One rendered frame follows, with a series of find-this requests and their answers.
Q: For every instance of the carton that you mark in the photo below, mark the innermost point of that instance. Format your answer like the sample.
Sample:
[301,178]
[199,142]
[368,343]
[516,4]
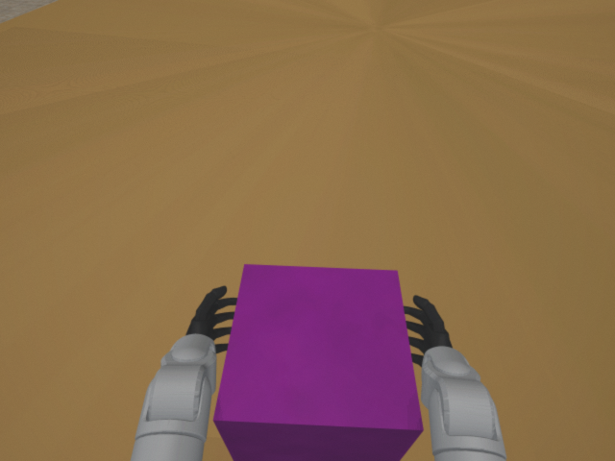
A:
[318,367]

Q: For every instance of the right robot forearm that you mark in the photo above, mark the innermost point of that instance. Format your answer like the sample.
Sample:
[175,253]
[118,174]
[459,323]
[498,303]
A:
[464,422]

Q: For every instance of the robot left hand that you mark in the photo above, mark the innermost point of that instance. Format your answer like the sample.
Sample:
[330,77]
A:
[205,318]

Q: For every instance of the left robot forearm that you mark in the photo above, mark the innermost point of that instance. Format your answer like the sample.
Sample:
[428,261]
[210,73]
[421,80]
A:
[174,419]

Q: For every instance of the robot right hand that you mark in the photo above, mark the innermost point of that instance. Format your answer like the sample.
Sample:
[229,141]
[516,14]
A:
[432,330]

